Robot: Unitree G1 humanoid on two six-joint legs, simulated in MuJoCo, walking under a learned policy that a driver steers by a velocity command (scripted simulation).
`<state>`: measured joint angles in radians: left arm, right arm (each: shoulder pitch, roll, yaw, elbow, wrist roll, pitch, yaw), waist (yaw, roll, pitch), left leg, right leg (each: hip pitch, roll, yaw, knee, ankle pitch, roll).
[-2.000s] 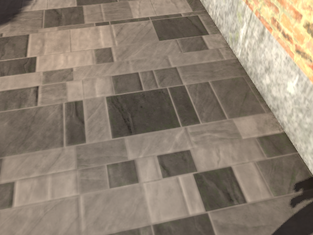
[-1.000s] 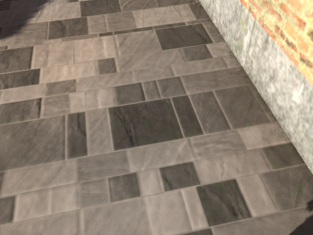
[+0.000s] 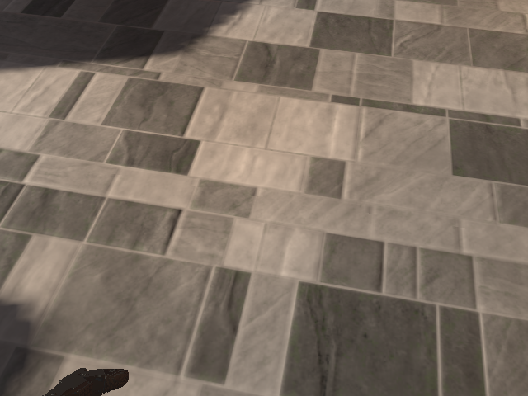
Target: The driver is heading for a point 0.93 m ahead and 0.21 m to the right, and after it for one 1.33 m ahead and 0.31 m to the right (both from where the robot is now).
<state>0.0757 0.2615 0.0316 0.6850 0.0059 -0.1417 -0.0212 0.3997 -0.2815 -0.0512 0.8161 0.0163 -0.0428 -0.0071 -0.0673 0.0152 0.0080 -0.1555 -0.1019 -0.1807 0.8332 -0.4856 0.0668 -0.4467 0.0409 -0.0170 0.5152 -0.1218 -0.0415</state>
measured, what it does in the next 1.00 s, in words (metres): walks ahead, turning right: left foot, then right foot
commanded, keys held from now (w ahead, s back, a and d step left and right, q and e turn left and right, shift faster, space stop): w+e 0.94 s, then w+q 0.06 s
